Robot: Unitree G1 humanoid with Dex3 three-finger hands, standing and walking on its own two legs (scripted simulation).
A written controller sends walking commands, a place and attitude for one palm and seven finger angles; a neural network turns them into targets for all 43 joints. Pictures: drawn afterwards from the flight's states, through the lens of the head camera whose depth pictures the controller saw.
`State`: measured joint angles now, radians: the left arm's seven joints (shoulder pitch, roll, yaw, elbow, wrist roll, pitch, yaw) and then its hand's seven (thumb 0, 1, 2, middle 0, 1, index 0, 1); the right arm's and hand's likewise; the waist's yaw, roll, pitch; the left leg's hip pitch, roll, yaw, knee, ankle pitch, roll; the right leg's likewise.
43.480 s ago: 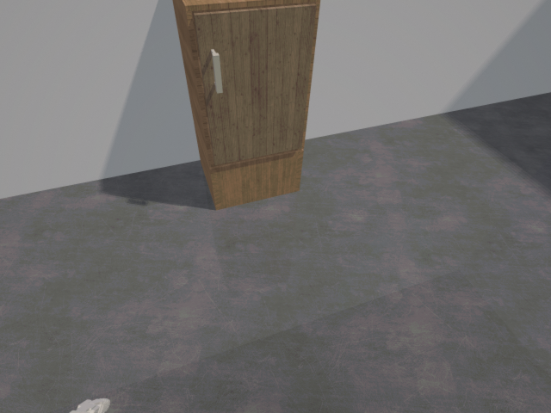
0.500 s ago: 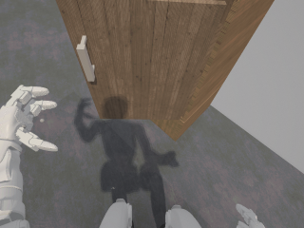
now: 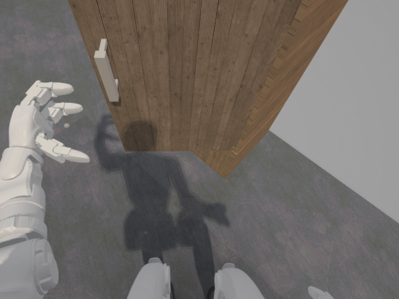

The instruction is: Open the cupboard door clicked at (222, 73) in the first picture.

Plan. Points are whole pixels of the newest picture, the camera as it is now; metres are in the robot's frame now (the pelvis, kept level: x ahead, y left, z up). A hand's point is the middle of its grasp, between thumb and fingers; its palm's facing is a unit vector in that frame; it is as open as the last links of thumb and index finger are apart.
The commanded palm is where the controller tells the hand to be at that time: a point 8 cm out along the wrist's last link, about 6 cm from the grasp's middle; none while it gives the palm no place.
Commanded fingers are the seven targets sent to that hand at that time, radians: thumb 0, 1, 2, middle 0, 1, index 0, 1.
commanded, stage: move the hooked fingers beside the handle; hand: left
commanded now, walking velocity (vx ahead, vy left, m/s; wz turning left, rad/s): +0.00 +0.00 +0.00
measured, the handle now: (109, 72) +0.58 +0.20 +0.05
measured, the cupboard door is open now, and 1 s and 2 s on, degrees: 45 45 45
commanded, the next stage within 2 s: slide the fingers in behind the handle in 1.38 s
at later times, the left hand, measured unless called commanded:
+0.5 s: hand (84, 95) +0.50 +0.24 +0.05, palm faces +0.06 -1.00 -0.03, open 14.0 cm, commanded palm +0.49 +0.28 +0.05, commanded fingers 0.00 -0.50 0.30 -0.30 -1.20 -0.30 -1.20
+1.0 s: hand (76, 93) +0.50 +0.25 +0.05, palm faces +0.04 -1.00 -0.02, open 14.0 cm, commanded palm +0.49 +0.28 +0.04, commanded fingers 0.00 -0.50 0.30 -0.30 -1.20 -0.30 -1.20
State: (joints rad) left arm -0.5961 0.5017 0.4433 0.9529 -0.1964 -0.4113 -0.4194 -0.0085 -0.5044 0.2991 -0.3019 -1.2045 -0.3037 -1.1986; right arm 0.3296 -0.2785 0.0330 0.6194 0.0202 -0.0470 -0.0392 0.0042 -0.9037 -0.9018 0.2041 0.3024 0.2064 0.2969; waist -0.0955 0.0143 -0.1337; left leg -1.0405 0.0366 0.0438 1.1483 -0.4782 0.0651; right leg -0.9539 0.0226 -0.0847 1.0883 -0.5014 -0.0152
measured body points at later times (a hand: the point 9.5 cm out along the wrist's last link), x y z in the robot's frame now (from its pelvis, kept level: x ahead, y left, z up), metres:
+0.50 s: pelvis +0.00 -0.02 -0.01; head +0.15 +0.01 +0.41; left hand +0.49 +0.29 +0.06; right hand +0.01 -0.29 -0.12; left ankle +0.03 +0.08 -0.65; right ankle +0.01 -0.12 -0.65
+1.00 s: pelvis +0.01 -0.01 -0.01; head +0.16 +0.02 +0.41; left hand +0.50 +0.31 +0.06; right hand +0.02 -0.28 -0.11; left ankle +0.03 +0.08 -0.65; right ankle +0.01 -0.12 -0.65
